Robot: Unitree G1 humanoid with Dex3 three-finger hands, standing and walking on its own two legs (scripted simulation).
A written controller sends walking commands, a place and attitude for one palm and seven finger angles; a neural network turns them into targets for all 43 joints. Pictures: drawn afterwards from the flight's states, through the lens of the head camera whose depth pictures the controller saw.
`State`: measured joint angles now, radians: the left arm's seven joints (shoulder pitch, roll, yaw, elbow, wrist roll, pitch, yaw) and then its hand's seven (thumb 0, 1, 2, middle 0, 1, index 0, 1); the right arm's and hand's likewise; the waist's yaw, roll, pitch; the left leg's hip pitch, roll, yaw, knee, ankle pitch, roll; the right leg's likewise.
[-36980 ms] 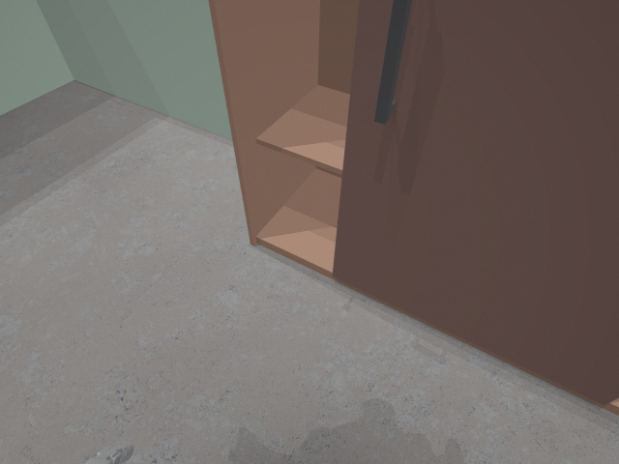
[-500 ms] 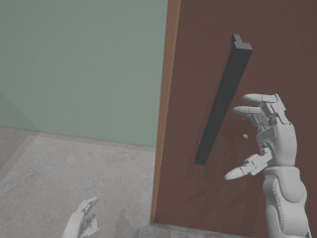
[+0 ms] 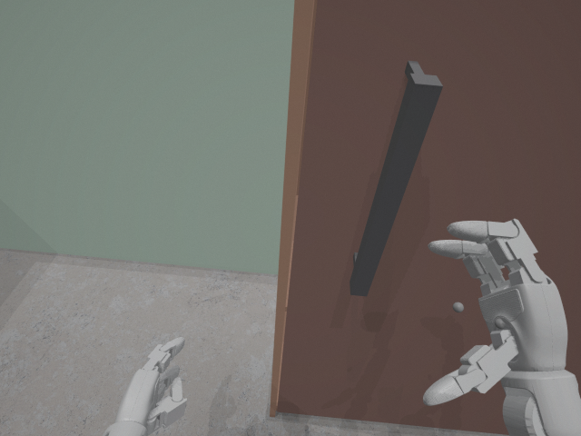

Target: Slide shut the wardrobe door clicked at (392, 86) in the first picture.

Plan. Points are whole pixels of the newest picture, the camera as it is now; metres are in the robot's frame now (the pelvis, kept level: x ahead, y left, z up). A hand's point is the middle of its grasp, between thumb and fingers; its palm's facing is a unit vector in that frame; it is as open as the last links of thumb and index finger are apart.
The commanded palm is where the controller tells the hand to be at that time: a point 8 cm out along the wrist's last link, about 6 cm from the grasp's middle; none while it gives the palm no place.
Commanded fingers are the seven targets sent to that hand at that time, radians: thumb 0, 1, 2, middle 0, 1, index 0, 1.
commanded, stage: slip the hand off the handle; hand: right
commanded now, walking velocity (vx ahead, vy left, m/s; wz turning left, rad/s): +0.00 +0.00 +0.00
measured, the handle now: (381, 198) +0.36 -0.10 +0.20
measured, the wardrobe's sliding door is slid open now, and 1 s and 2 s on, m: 0.00 0.00 0.00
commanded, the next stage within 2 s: draw the hand back to the body in 0.04 s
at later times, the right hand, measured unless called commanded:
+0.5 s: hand (498, 319) +0.20 -0.19 +0.19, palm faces +0.14 +0.99 -0.08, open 14.7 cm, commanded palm +0.16 -0.23 +0.19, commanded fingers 0.00 0.55 -0.20 0.25 1.15 0.25 1.15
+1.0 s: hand (545, 335) +0.19 -0.23 +0.18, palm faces +0.40 +0.85 -0.34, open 12.4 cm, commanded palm +0.14 -0.28 +0.19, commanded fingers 0.00 -0.28 -0.60 0.22 0.66 0.22 0.66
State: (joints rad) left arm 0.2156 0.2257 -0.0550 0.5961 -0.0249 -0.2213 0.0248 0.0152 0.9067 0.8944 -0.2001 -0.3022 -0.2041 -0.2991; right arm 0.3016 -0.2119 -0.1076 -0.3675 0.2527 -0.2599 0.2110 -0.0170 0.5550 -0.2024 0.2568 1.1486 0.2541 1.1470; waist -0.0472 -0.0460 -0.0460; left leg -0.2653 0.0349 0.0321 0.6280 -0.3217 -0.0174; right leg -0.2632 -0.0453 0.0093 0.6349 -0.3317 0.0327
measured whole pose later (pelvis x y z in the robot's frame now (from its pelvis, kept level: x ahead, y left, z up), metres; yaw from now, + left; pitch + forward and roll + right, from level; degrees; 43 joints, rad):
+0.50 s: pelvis +0.01 -0.01 +0.00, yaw -1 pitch -3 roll +0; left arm 0.21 0.23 -0.09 0.60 -0.07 -0.23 0.08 0.02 0.91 0.89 -0.20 -0.30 -0.20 -0.30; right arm 0.39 -0.25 -0.19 -0.58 0.30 0.25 0.10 -0.02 0.55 -0.20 0.26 1.15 0.25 1.15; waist -0.09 -0.07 -0.09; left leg -0.21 0.05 0.05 0.60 -0.33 -0.03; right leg -0.23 -0.03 0.02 0.62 -0.34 0.03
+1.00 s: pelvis +0.00 -0.01 +0.01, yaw +0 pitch -5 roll +0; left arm 0.23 0.23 -0.03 0.65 0.00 -0.20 0.08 0.02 0.91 0.89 -0.20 -0.30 -0.20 -0.30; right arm 0.48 -0.30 -0.23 -0.49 0.06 -0.06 -0.10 -0.01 0.06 -0.44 0.24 0.86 0.24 0.86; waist -0.08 -0.07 0.00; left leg -0.17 0.05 0.04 0.53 -0.28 -0.03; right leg -0.18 -0.03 0.01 0.55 -0.30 0.02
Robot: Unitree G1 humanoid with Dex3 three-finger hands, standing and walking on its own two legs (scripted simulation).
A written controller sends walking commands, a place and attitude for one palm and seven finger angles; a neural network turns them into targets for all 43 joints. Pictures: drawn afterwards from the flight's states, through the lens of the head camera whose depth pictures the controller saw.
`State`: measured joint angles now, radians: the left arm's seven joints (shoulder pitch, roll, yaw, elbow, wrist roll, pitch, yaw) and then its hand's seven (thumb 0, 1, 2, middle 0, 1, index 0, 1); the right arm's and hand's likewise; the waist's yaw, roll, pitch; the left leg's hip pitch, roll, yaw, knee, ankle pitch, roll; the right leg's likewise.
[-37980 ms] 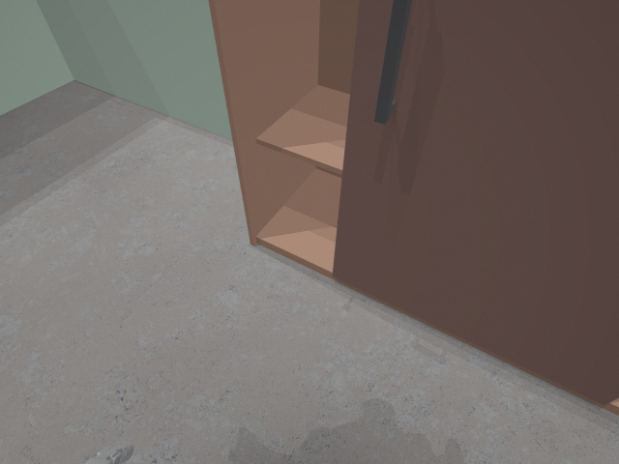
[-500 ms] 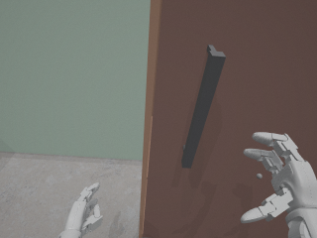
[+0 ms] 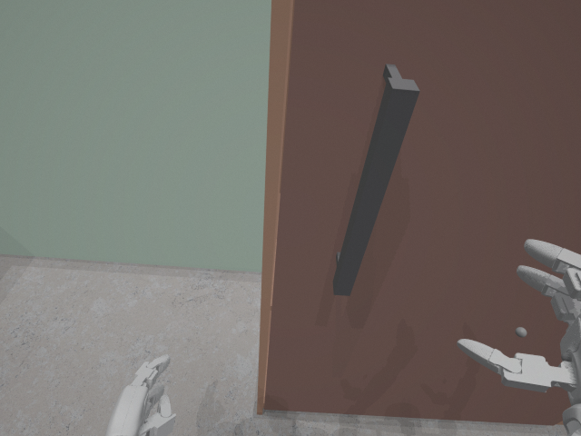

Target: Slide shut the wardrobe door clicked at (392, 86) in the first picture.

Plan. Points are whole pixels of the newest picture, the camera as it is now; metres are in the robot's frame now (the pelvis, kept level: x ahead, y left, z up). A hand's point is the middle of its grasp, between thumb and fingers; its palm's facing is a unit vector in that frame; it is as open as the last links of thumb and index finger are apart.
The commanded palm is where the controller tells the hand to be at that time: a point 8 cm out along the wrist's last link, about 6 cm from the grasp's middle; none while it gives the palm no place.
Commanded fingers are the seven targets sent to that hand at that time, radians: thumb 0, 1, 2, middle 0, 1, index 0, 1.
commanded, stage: draw the hand back to the body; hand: right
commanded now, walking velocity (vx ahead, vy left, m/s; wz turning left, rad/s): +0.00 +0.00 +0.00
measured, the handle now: (362, 199) +0.35 -0.09 +0.19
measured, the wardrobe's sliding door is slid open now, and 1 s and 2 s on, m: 0.00 0.00 0.00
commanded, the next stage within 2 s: step back with the hand held close in 0.74 s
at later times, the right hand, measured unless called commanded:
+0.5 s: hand (558, 324) +0.20 -0.27 +0.17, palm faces +0.49 +0.79 -0.37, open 7.8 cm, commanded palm +0.15 -0.30 +0.18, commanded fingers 0.00 -0.90 -0.90 0.20 0.30 0.20 0.30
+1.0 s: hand (566, 302) +0.21 -0.28 +0.18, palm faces +0.49 +0.77 -0.40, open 7.4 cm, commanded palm +0.15 -0.30 +0.18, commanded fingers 0.00 -0.90 -0.90 0.20 0.30 0.20 0.30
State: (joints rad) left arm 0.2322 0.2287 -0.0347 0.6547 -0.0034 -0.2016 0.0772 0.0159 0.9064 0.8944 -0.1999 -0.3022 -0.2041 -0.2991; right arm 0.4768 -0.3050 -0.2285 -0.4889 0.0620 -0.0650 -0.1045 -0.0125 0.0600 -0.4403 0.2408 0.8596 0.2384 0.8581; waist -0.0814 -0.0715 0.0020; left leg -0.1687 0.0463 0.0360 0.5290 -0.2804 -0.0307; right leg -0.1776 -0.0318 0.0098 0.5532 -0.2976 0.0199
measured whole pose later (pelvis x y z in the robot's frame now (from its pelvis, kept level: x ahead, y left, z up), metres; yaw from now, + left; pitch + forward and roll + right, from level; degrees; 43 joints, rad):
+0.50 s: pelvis +0.01 +0.00 +0.00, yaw +1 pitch -5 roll +0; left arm 0.19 0.23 -0.01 0.66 0.00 -0.17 0.08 0.01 0.91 0.89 -0.20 -0.30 -0.20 -0.30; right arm 0.44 -0.33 -0.35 -0.37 0.07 -0.09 -0.11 0.01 -0.79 -0.85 0.21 0.36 0.21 0.36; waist -0.09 -0.05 0.01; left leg -0.12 0.05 0.02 0.47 -0.26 -0.04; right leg -0.12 -0.03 -0.01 0.49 -0.28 0.02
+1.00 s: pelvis +0.00 -0.01 +0.01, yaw +1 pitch -3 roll +1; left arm 0.16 0.23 -0.02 0.65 0.01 -0.10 0.07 0.01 0.91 0.89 -0.20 -0.30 -0.21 -0.30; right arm 0.38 -0.37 -0.41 -0.38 0.05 -0.13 -0.11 0.01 -0.89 -0.90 0.21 0.30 0.21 0.30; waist -0.06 -0.05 0.03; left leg -0.15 0.04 0.03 0.42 -0.22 -0.04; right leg -0.17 -0.04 0.00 0.48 -0.26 0.01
